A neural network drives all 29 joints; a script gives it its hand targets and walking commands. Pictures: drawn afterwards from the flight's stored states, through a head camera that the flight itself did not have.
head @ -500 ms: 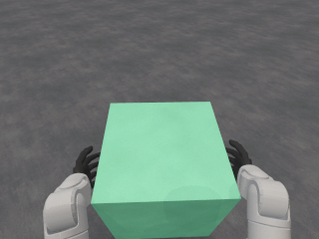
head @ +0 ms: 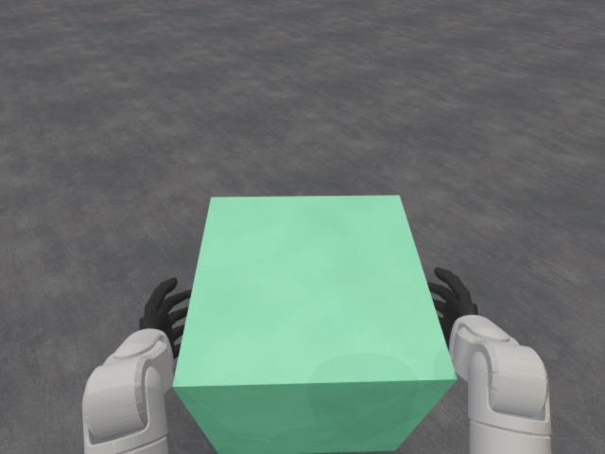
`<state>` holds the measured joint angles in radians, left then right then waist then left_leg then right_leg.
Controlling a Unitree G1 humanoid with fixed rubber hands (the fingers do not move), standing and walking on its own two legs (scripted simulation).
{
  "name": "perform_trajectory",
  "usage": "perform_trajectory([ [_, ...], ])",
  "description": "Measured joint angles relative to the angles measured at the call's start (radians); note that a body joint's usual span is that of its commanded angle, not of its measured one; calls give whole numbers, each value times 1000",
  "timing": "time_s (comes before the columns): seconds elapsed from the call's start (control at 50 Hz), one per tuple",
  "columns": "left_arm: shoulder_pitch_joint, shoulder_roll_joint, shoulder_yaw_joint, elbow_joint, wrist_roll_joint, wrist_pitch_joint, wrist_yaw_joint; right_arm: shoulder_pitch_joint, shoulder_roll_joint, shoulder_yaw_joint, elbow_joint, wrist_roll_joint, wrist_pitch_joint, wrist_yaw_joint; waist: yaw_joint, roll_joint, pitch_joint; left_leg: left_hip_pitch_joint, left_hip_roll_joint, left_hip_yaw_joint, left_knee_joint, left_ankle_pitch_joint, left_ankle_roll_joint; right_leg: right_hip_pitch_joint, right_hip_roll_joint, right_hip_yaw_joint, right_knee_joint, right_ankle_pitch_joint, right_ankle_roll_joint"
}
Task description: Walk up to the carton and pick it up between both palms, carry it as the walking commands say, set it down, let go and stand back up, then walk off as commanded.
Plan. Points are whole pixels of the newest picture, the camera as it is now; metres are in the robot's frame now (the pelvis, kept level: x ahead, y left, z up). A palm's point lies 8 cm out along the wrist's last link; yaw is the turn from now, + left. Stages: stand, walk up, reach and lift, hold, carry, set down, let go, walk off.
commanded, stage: carry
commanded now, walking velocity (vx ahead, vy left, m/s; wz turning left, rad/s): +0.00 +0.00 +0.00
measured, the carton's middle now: (307, 329) +0.31 +0.00 -0.01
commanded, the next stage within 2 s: hold in 0.54 s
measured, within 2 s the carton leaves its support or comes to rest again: neither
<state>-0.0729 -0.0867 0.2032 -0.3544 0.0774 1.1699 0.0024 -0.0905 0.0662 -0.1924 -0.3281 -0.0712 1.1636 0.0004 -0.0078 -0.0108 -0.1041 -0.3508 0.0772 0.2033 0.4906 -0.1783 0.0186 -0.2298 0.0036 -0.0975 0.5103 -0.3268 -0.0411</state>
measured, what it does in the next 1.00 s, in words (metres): stands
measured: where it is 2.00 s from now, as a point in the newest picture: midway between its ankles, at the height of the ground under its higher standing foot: outside the picture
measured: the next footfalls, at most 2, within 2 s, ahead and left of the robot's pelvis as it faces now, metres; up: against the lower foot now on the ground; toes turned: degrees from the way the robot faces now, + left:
none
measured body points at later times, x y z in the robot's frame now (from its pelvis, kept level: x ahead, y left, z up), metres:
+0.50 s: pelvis -0.01 +0.00 +0.00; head -0.02 +0.00 +0.45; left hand +0.26 +0.18 +0.06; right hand +0.26 -0.18 +0.06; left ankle +0.05 +0.11 -0.74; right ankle -0.04 -0.09 -0.74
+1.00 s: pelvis -0.02 +0.02 +0.00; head -0.03 +0.02 +0.45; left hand +0.25 +0.20 +0.02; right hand +0.25 -0.16 +0.01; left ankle +0.05 +0.12 -0.74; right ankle -0.04 -0.09 -0.74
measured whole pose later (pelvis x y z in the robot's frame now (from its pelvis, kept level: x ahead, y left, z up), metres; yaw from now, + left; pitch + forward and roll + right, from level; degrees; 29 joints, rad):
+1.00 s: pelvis -0.02 +0.02 +0.00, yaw -4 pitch -6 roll +1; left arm -0.07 -0.04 0.18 0.04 0.08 0.73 0.04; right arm -0.13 -0.05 -0.04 0.20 -0.09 0.66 0.00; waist 0.04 0.00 0.09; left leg -0.16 0.01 0.12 0.41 -0.14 0.03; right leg -0.08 0.00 -0.02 0.48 -0.29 -0.03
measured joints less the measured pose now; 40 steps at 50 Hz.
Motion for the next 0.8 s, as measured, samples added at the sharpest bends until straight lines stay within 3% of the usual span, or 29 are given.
perform_trajectory([
  [0.54, -3, -2, -1, 78, 10, -64, -4, 1, -6, 3, 70, -13, -60, 6, -3, 4, -4, -15, -3, -5, -1, 13, 4, -17, -3, -6, 10, 5, 0],
  [0.6, -43, -3, -5, 270, 85, -236, -34, -34, -14, -5, 264, -94, -235, 57, 30, -7, 99, 97, -29, -33, -73, 43, 9, 80, 0, 15, -45, 34, -3],
  [0.64, -17, 27, -28, 315, 85, -324, -33, -21, -28, 30, 332, -96, -335, 55, 56, -14, 151, 141, -38, -59, -111, 67, -2, 112, 10, 42, -74, 55, -4],
  [0.72, 106, 90, -64, 222, 23, -388, -11, 65, -56, 152, 315, -56, -439, 12, 101, -33, 188, 179, -33, -59, -140, 62, -12, 127, 32, 98, -97, 76, -6],
  [0.8, 192, 141, -104, 129, -31, -395, 38, 110, -123, 258, 286, -3, -473, -27, 129, -32, 190, 191, -30, -54, -125, 49, -14, 143, 33, 105, -94, 70, -7],
])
